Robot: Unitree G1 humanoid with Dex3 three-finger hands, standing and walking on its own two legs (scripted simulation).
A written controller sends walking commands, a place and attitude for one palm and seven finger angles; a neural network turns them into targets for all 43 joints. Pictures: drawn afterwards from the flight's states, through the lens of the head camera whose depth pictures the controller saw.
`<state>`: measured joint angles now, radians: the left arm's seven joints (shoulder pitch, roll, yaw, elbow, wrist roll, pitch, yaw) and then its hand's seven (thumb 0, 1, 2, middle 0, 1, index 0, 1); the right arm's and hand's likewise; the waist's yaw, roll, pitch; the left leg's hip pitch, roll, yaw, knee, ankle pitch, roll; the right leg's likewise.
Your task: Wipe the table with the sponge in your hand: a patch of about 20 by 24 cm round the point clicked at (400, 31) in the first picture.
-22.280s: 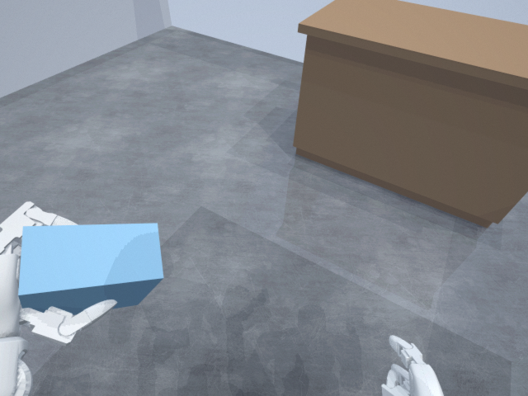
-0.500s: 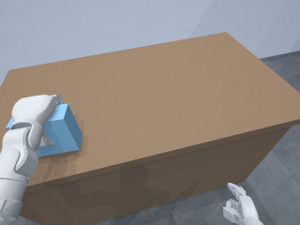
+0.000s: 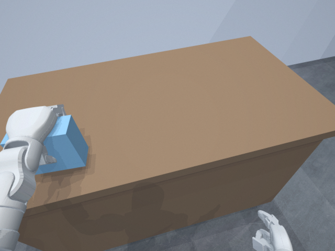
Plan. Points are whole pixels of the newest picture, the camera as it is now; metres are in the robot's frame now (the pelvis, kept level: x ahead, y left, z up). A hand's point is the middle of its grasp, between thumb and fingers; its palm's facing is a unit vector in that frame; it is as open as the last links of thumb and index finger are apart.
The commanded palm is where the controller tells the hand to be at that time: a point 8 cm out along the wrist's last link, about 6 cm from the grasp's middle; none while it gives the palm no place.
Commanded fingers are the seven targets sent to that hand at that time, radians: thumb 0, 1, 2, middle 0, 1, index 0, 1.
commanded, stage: move the sponge above the wiping area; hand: left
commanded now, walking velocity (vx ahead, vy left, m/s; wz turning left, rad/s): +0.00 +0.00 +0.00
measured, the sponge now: (54, 151) +0.29 +0.34 +0.07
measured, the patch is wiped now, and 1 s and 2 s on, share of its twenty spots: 0.00 0.00 0.00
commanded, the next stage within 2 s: lower the sponge onto the table in 1.34 s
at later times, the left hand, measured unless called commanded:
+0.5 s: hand (40, 135) +0.29 +0.34 +0.14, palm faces +0.07 +0.01 -1.00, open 10.6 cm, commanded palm +0.27 +0.33 +0.20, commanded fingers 0.00 0.10 1.30 -1.20 -1.60 -1.20 -1.60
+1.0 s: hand (45, 125) +0.31 +0.34 +0.15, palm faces +0.09 +0.03 -1.00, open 10.6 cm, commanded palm +0.28 +0.33 +0.20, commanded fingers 0.00 0.10 1.30 -1.20 -1.60 -1.20 -1.60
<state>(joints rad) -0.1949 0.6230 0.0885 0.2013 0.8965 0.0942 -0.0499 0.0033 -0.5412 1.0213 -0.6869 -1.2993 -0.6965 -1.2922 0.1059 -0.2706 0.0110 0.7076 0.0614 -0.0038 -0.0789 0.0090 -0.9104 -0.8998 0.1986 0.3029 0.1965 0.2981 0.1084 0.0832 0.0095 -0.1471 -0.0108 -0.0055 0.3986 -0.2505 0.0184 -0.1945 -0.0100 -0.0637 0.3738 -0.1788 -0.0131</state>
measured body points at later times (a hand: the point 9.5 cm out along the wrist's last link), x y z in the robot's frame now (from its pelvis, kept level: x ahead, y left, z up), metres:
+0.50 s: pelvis +0.00 +0.00 +0.00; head +0.00 -0.03 +0.45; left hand +0.28 +0.34 +0.19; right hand +0.21 -0.22 -0.10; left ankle -0.02 +0.11 -0.74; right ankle +0.01 -0.12 -0.74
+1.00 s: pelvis +0.00 -0.01 +0.00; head +0.01 -0.04 +0.45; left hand +0.30 +0.33 +0.20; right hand +0.21 -0.23 -0.11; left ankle -0.02 +0.11 -0.74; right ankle +0.01 -0.12 -0.74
